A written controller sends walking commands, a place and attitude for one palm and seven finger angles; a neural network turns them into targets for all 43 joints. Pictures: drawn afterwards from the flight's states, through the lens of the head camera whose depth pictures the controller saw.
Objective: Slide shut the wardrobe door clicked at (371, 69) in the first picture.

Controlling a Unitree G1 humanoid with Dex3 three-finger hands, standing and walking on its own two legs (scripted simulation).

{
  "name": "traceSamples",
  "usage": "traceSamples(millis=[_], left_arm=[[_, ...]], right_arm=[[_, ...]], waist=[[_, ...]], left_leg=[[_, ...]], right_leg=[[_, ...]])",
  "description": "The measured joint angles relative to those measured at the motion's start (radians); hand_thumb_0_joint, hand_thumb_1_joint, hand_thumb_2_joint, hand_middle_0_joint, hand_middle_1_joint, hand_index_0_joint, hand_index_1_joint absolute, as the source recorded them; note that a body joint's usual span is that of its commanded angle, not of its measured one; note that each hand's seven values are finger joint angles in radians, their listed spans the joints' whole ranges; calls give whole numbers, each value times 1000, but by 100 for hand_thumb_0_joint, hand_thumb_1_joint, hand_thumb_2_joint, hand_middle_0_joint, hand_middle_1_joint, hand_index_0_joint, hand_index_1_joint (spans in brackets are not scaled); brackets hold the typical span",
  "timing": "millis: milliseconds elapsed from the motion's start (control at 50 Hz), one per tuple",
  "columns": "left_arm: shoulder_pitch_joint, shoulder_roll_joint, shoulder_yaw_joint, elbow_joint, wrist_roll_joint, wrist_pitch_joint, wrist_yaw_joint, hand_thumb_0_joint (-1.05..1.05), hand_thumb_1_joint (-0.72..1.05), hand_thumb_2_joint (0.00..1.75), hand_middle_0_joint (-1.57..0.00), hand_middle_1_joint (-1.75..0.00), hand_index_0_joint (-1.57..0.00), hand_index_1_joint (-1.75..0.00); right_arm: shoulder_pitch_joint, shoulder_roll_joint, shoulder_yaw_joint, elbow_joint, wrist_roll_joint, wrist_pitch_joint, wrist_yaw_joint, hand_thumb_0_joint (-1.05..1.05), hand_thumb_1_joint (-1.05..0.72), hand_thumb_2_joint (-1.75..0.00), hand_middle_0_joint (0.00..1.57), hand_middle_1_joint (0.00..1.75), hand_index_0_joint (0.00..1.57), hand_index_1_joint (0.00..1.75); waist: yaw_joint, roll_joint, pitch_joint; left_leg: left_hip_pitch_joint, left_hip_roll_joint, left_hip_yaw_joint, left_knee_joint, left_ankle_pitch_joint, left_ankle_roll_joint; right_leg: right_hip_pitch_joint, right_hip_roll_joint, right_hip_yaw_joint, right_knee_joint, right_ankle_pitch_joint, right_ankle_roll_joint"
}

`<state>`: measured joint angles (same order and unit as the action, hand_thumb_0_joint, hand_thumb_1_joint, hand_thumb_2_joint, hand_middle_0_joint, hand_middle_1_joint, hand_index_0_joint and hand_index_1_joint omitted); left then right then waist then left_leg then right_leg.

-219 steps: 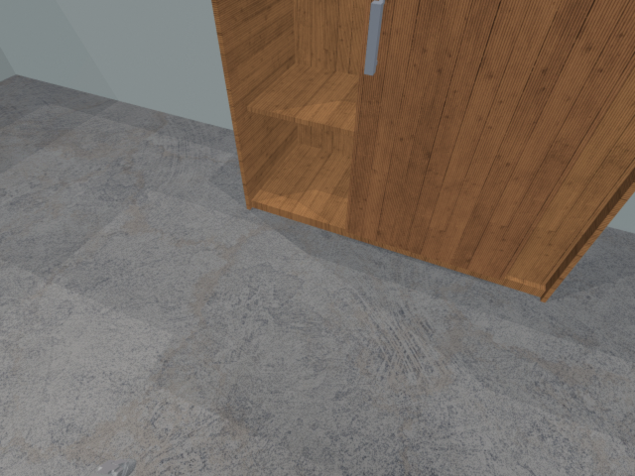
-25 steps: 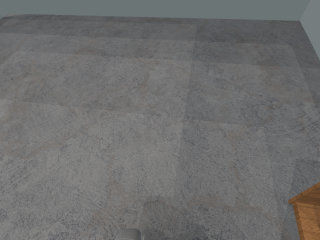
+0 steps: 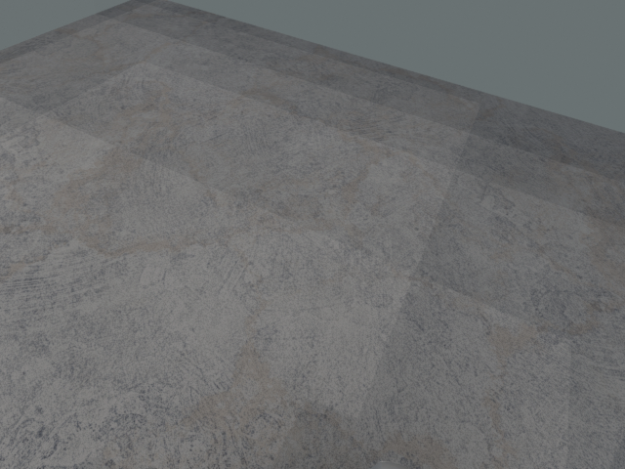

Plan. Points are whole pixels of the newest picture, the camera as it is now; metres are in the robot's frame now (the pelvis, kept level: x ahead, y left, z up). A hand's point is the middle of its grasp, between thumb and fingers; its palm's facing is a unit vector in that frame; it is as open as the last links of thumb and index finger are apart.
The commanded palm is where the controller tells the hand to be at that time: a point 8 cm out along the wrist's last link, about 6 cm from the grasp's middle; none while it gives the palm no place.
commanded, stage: walk to a spot facing it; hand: right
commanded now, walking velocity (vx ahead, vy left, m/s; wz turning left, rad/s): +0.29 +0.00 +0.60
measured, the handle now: out of the picture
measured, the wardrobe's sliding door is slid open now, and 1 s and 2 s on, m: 0.47 0.47 0.47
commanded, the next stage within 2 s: turn to face it in 0.78 s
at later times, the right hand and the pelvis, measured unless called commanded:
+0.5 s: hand (476, 444) +0.21 -0.26 -0.18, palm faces -0.23 +0.95 -0.19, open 7.4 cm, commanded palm none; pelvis +0.11 -0.06 +0.00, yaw +18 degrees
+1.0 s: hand (368, 326) +0.39 -0.09 -0.16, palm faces -0.55 +0.80 -0.24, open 7.4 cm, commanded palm none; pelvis +0.19 +0.00 -0.01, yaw +34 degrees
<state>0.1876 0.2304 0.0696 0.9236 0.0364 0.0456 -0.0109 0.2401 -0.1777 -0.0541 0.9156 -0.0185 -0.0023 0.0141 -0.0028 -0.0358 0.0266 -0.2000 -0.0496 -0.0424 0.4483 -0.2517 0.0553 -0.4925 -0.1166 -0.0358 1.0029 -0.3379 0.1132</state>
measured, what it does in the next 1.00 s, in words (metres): walks ahead, turning left: right foot, then left foot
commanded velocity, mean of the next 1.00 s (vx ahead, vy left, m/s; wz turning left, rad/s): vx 0.05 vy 0.00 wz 0.42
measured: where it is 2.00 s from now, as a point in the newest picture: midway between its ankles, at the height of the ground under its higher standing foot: outside the picture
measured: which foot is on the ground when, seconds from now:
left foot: down 0.00-0.20, up 0.22-0.70, down 0.72-1.00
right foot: up 0.00-0.18, down 0.20-0.72, up 0.74-1.00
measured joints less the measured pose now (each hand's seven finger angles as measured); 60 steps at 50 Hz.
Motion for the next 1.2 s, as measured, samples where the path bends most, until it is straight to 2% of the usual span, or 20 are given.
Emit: traceSamples(millis=[140,200,220,280,340,420,500,580,680,720,740,780,840,920,980,1060,1100,1120,1160,1200], left_arm=[[-54,0,-2,-36,-10,-25,-4,0,91,90,-20,-30,-20,-30],[-62,-5,-14,-61,-15,-55,3,0,91,90,-20,-30,-20,-30],[-65,-9,-19,-66,-12,-68,8,0,91,90,-20,-30,-20,-30],[-47,-27,-35,-73,-7,-78,11,0,91,90,-20,-30,-20,-30],[-2,-50,-47,-54,-8,-78,21,0,90,90,-20,-30,-20,-30],[63,-71,-54,-9,-14,-79,33,0,90,90,-20,-30,-20,-30],[120,-77,-48,38,-16,-71,39,0,91,90,-20,-30,-20,-30],[161,-76,-38,72,-11,-62,38,0,91,90,-20,-30,-20,-30],[191,-61,-19,96,-6,-49,29,0,91,90,-20,-30,-20,-30],[210,-56,-12,99,-14,-43,22,0,91,90,-20,-30,-20,-30],[207,-50,-11,101,-19,-33,18,0,91,90,-20,-30,-20,-30],[178,-40,-11,99,-27,-9,22,0,91,90,-20,-30,-20,-30],[120,-34,-11,76,-24,8,26,1,91,90,-20,-30,-20,-30],[32,-29,-14,19,-16,4,27,1,91,90,-20,-30,-20,-30],[-12,-25,-18,-7,-15,-9,27,0,91,90,-20,-30,-20,-30],[-12,-31,-27,4,-20,-22,23,0,91,90,-20,-30,-20,-30],[10,-38,-33,21,-21,-29,18,0,91,90,-20,-30,-20,-30],[24,-41,-37,30,-21,-32,15,0,91,90,-20,-30,-20,-30],[42,-64,-43,52,-16,-29,10,0,91,90,-20,-30,-20,-30],[49,-81,-48,57,-9,-23,10,0,91,90,-20,-30,-20,-30]], right_arm=[[108,-17,-10,45,-8,0,2,1,-90,-90,21,30,20,30],[149,-33,-20,64,-4,14,1,1,-90,-90,21,30,20,30],[154,-39,-25,73,0,21,3,1,-90,-90,21,30,20,30],[150,-53,-38,97,-6,44,12,1,-91,-90,20,30,20,30],[127,-71,-51,95,-14,50,27,1,-91,-90,20,30,20,30],[75,-85,-60,63,-14,52,25,1,-91,-90,20,30,20,30],[16,-83,-61,36,-13,63,19,1,-91,-90,20,30,19,30],[-51,-71,-53,20,-13,73,18,1,-91,-90,20,30,19,30],[-128,-49,-35,-8,-13,62,16,1,-91,-90,20,30,19,30],[-146,-48,-25,-25,-15,36,16,1,-91,-90,20,30,19,30],[-157,-45,-20,-31,-15,17,12,1,-91,-90,20,30,19,30],[-170,-39,-10,-38,-1,-4,-2,1,-91,-90,20,30,20,30],[-161,-31,-4,-40,7,5,-20,1,-91,-90,20,30,20,30],[-135,-23,2,-24,1,18,-27,1,-91,-90,20,30,20,30],[-119,-11,9,-8,-6,20,-28,1,-91,-90,20,30,20,30],[-97,4,20,11,-12,15,-30,1,-91,-90,20,30,20,30],[-86,8,25,19,-8,13,-32,1,-91,-90,21,30,20,30],[-79,9,26,21,-5,14,-33,1,-91,-90,21,30,20,30],[-71,-2,19,28,2,23,-36,1,-91,-90,21,30,20,30],[-57,-11,9,34,3,34,-39,1,-91,-90,20,30,20,30]], waist=[[-59,41,-10],[-70,63,-13],[-67,71,-10],[-64,82,-4],[-51,86,-3],[-37,82,13],[-18,75,30],[12,66,53],[51,41,79],[59,32,79],[55,23,83],[59,13,98],[54,16,92],[48,19,66],[47,12,48],[37,12,18],[32,16,2],[29,17,-7],[18,59,-17],[5,79,-16]], left_leg=[[29,-8,-72,-6,-23,-28],[13,-13,-108,68,-78,-52],[-15,-16,-114,146,-132,-47],[-144,5,-36,464,-216,-53],[-254,47,34,651,-130,-71],[-351,86,58,734,-40,-100],[-392,110,69,714,-1,-119],[-372,124,104,583,-4,-121],[-273,98,155,334,-65,-86],[-198,78,169,199,21,-56],[-201,65,166,211,20,-30],[-196,50,156,248,-39,5],[-146,31,127,197,-47,9],[-105,14,81,114,-6,7],[-85,12,65,82,3,-2],[-48,18,76,73,-16,-20],[-30,24,99,94,-44,-33],[-28,26,113,118,-65,-41],[-38,59,122,174,-112,-61],[-79,69,110,289,-208,-77]], right_leg=[[77,59,1,-245,-40,-26],[174,79,-15,-441,19,-45],[180,81,-27,-447,72,-72],[215,63,-82,-420,47,-136],[286,48,-122,-495,49,-142],[351,35,-169,-565,54,-141],[387,27,-220,-577,26,-139],[410,18,-274,-558,-17,-127],[422,-17,-344,-472,-105,-93],[391,-51,-354,-347,-152,-73],[340,-66,-317,-215,-173,-59],[219,-44,-183,62,-231,-43],[93,-22,-79,229,-175,-30],[-3,-24,-17,152,-94,-16],[-27,-15,9,67,-49,-23],[44,12,2,-137,-19,-39],[118,28,-9,-289,55,-45],[155,35,-11,-353,90,-61],[166,68,-11,-354,46,-110],[170,83,-14,-363,37,-134]])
